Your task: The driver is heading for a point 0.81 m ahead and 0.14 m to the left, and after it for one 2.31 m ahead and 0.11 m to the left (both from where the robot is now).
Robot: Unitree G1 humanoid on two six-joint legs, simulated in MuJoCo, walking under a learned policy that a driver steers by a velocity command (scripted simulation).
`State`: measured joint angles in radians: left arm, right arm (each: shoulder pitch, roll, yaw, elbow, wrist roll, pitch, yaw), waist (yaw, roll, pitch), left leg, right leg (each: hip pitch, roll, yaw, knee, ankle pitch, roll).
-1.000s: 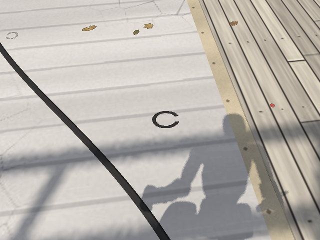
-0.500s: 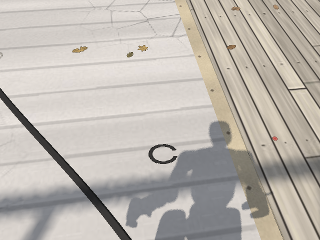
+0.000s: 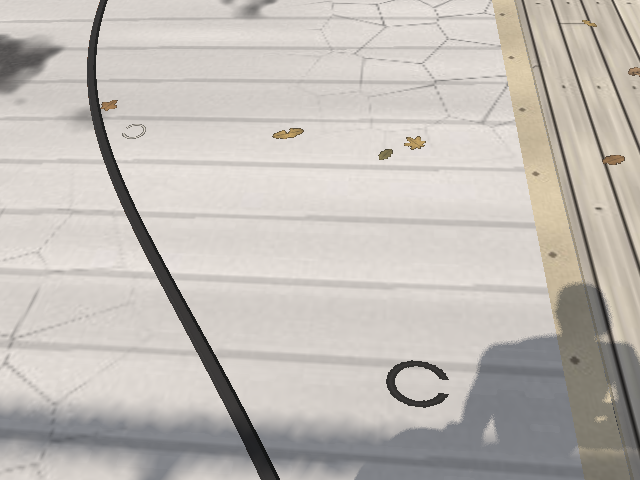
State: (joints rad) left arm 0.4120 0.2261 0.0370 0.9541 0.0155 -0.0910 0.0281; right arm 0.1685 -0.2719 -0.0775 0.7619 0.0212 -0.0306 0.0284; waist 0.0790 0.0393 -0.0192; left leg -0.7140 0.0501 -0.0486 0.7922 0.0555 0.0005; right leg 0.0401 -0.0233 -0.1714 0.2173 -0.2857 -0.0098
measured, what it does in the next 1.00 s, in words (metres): walks ahead, turning left: left foot, then right foot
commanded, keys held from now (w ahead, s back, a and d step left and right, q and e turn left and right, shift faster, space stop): w+q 0.32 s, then w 0.02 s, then no key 0.62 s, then w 0.04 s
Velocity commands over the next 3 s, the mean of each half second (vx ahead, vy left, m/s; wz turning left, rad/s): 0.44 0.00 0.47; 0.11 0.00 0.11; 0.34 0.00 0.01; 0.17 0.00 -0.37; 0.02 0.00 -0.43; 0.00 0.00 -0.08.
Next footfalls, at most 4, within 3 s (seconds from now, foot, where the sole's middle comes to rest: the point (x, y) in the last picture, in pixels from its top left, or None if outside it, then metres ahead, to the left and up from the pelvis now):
0.18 left None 0.26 0.14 -0.78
0.62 right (374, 465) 0.55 0.00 -0.78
0.90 left None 0.40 0.21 -0.78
1.62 left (236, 369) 0.76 0.33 -0.78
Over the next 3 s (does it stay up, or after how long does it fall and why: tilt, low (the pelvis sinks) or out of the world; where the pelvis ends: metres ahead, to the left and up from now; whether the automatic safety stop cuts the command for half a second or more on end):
stays up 0.75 0.21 -0.01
